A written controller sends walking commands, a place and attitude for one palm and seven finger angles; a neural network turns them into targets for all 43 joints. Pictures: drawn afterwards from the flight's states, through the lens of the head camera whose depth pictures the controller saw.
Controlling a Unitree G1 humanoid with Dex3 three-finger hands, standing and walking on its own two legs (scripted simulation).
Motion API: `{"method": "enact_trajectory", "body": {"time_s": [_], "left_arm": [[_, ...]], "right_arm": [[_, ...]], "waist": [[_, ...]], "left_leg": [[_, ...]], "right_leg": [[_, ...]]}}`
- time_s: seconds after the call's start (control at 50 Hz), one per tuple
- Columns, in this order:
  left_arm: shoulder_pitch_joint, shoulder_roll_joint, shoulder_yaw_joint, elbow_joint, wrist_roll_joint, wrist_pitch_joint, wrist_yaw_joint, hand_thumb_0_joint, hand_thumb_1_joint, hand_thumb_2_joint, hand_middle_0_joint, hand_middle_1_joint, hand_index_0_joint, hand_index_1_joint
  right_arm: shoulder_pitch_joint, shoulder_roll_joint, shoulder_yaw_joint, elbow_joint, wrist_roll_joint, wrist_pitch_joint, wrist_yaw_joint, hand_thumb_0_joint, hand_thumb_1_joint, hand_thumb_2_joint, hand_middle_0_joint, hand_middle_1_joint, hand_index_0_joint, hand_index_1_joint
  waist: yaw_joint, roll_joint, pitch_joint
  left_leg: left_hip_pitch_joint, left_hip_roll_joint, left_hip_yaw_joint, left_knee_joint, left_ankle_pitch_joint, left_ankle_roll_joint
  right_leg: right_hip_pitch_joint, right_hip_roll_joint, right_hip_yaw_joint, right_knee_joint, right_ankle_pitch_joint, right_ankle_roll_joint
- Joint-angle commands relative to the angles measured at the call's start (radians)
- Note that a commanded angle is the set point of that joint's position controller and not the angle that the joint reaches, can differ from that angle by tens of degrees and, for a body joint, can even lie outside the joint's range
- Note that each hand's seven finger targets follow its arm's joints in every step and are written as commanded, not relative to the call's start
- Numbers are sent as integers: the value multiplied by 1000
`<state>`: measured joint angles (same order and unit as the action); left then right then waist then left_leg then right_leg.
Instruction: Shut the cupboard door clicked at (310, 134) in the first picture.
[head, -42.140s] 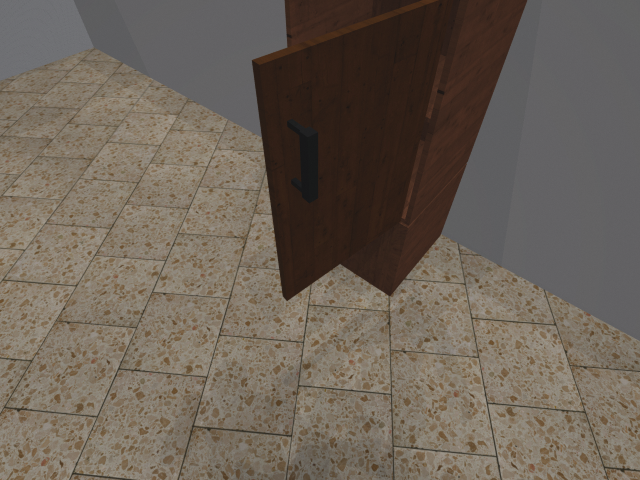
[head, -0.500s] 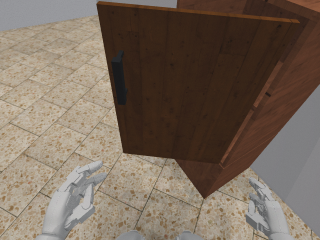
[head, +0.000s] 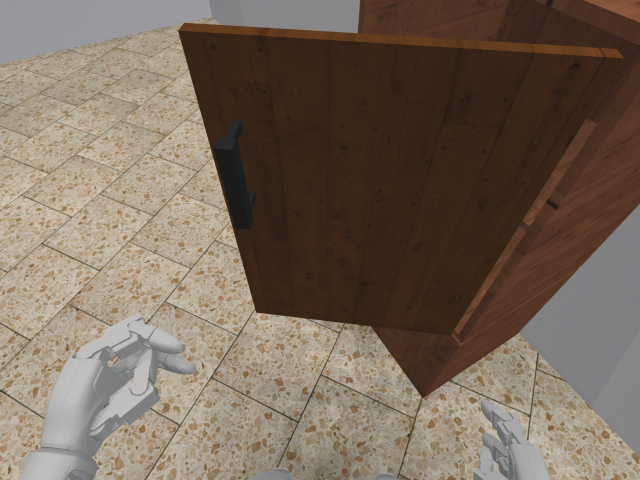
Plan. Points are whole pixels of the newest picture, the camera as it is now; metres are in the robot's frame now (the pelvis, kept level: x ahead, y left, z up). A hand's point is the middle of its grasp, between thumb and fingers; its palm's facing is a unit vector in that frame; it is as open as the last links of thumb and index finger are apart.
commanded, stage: raise the hand and make a fist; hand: left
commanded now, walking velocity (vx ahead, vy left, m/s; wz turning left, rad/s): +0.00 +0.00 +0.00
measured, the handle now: (240, 177) +0.45 +0.14 +0.13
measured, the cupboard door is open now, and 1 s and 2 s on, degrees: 52 52 52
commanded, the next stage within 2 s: bring the fist close to the handle in 1.02 s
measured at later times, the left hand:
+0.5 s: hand (121, 344) +0.23 +0.21 +0.12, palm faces -0.04 -1.00 -0.07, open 3.1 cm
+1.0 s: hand (115, 333) +0.23 +0.21 +0.14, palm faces -0.03 -1.00 -0.06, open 3.1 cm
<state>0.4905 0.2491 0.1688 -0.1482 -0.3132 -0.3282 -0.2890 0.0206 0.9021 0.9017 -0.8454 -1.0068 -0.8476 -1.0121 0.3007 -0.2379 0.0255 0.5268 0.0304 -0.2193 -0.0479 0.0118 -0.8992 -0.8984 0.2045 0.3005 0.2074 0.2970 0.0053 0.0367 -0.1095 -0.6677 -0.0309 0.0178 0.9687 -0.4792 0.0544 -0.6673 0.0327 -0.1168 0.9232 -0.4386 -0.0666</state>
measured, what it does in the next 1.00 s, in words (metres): stands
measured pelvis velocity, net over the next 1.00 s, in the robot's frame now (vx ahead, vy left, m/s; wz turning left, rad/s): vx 0.00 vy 0.02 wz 0.00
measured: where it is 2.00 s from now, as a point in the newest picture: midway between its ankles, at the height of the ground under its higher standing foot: outside the picture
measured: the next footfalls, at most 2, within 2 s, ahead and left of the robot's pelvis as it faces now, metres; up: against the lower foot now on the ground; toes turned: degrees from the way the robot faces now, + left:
none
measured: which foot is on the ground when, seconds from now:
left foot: down 0.00-1.00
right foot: down 0.00-1.00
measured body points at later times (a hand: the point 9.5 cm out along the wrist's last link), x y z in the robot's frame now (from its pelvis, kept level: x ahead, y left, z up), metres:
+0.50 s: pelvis +0.01 +0.02 +0.02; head +0.02 +0.02 +0.47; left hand +0.22 +0.26 +0.13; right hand +0.20 -0.19 -0.04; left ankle +0.00 +0.08 -0.68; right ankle +0.01 -0.08 -0.68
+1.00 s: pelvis +0.00 +0.02 +0.04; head +0.01 +0.02 +0.49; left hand +0.23 +0.26 +0.14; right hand +0.18 -0.21 -0.03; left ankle +0.00 +0.08 -0.68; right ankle +0.01 -0.08 -0.68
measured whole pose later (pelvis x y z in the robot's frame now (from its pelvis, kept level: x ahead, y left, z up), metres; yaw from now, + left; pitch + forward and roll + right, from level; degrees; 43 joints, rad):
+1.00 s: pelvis +0.00 +0.02 +0.04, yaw +0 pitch +2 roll -2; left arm 0.30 0.28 0.18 -0.16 -0.28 -0.10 -0.26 0.02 0.90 0.90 -1.30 -1.50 -1.30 -1.50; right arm 0.27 -0.26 0.05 0.56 0.04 -0.25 -0.06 0.01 -0.90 -0.90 0.20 0.30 0.21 0.30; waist 0.03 0.04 -0.05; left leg -0.36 -0.06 0.03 0.70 -0.37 0.08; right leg -0.36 0.02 -0.09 0.66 -0.33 -0.04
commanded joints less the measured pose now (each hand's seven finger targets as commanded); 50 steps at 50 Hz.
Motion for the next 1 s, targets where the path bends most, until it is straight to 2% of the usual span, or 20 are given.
{"method": "enact_trajectory", "body": {"time_s": [0.0,0.1,0.16,0.2,0.24,0.3,0.34,0.36,0.54,0.6,0.66,0.72,0.74,0.78,0.82,0.84,0.86,0.9,0.94,0.98], "left_arm": [[-25,116,53,-213,-17,-71,-14,0,900,900,-1025,-1200,-1025,-1200],[-73,137,80,-231,-18,-53,18,0,900,900,-1117,-1300,-1117,-1300],[-87,142,76,-264,-10,-39,36,0,900,900,-1172,-1360,-1172,-1360],[-93,121,55,-252,-4,-18,39,0,900,900,-1208,-1400,-1208,-1400],[-109,138,57,-245,7,11,41,0,900,900,-1245,-1440,-1245,-1440],[-145,130,46,-253,11,51,42,0,900,900,-1300,-1500,-1300,-1500],[-175,158,71,-254,14,72,46,0,900,900,-1300,-1500,-1300,-1500],[-182,145,62,-266,16,79,44,0,900,900,-1300,-1500,-1300,-1500],[-296,171,92,-235,7,154,25,0,900,900,-1300,-1500,-1300,-1500],[-345,176,94,-242,2,177,14,0,900,900,-1300,-1500,-1300,-1500],[-301,146,84,-198,-2,200,4,0,900,900,-1300,-1500,-1300,-1500],[-301,154,94,-228,-2,200,8,0,900,900,-1300,-1500,-1300,-1500],[-298,177,110,-234,6,197,17,0,900,900,-1300,-1500,-1300,-1500],[-307,167,107,-250,6,188,24,0,900,900,-1300,-1500,-1300,-1500],[-309,158,100,-252,8,175,30,0,900,900,-1300,-1500,-1300,-1500],[-317,176,109,-251,13,170,35,0,900,900,-1300,-1500,-1300,-1500],[-319,163,98,-249,15,170,37,0,900,900,-1300,-1500,-1300,-1500],[-317,153,89,-230,13,169,34,0,900,900,-1300,-1500,-1300,-1500],[-316,173,103,-233,14,163,34,0,900,900,-1300,-1500,-1300,-1500],[-324,159,88,-234,14,164,30,0,900,900,-1300,-1500,-1300,-1500]], "right_arm": [[-89,-125,-61,-177,10,-78,-7,0,-900,-900,200,300,200,300],[-92,-129,-57,-172,14,-80,-17,0,-900,-900,200,300,200,300],[-94,-129,-51,-172,14,-85,-16,0,-900,-900,200,300,200,300],[-91,-129,-47,-168,17,-85,-13,0,-900,-900,200,300,200,300],[-91,-137,-44,-166,15,-83,-12,0,-900,-900,200,300,200,300],[-92,-134,-37,-167,19,-84,-12,0,-900,-900,200,300,200,300],[-94,-137,-34,-164,17,-81,-16,0,-900,-900,200,300,200,300],[-98,-133,-31,-168,18,-83,-15,0,-900,-900,200,300,200,300],[-112,-140,-18,-137,19,-87,-25,0,-900,-900,200,300,200,300],[-120,-136,-15,-132,24,-89,-28,0,-900,-900,200,300,200,300],[-124,-135,-17,-130,25,-89,-27,0,-900,-900,200,300,200,300],[-127,-135,-19,-131,23,-91,-23,0,-900,-900,200,300,200,300],[-124,-138,-22,-128,21,-89,-21,0,-900,-900,200,300,200,300],[-123,-135,-24,-133,18,-89,-20,0,-900,-900,200,300,200,300],[-121,-134,-25,-129,19,-89,-19,0,-900,-900,200,300,200,300],[-117,-138,-25,-124,16,-87,-19,0,-900,-900,200,300,200,300],[-120,-137,-24,-126,16,-86,-19,0,-900,-900,200,300,200,300],[-122,-137,-24,-125,18,-85,-19,0,-900,-900,200,300,200,300],[-126,-139,-26,-124,19,-87,-21,0,-900,-900,200,300,200,300],[-131,-138,-24,-127,20,-88,-22,0,-900,-900,200,300,200,300]], "waist": [[4,-39,-175],[8,-30,-142],[14,27,-156],[7,31,-132],[5,25,-119],[3,30,-94],[6,4,-94],[11,31,-104],[13,1,-83],[17,21,-91],[19,-22,-63],[30,30,-73],[29,3,-81],[28,5,-96],[24,20,-72],[22,9,-65],[24,34,-62],[19,23,-45],[22,6,-52],[17,21,-47]], "left_leg": [[56,17,-70,-142,279,-25],[102,22,-73,-191,258,-25],[160,27,-81,-223,302,-30],[189,32,-89,-242,327,-37],[212,39,-99,-257,350,-39],[237,44,-108,-290,337,-49],[252,45,-111,-303,334,-48],[271,45,-111,-314,346,-52],[335,48,-121,-368,379,-60],[362,47,-118,-387,380,-59],[353,45,-114,-398,376,-60],[368,40,-110,-403,397,-66],[372,42,-109,-398,419,-64],[377,40,-101,-395,426,-63],[378,41,-101,-397,416,-66],[374,42,-102,-396,414,-63],[368,41,-103,-402,399,-64],[356,38,-101,-406,340,-58],[353,37,-98,-404,328,-52],[351,36,-97,-405,317,-48]], "right_leg": [[204,-48,147,-168,236,59],[200,-35,117,-193,176,46],[221,-27,90,-187,229,36],[213,-20,70,-190,253,35],[212,-15,61,-197,266,35],[219,-15,50,-220,253,36],[239,-14,52,-234,254,34],[247,-15,49,-236,259,34],[302,-15,47,-292,293,34],[322,-18,47,-313,298,36],[331,-18,46,-329,301,35],[341,-19,47,-327,315,32],[353,-18,50,-329,333,31],[353,-18,50,-326,341,34],[337,-17,48,-328,328,34],[339,-16,52,-332,328,32],[338,-17,52,-331,314,31],[326,-19,55,-342,271,33],[342,-20,66,-350,263,31],[333,-22,65,-351,256,33]]}}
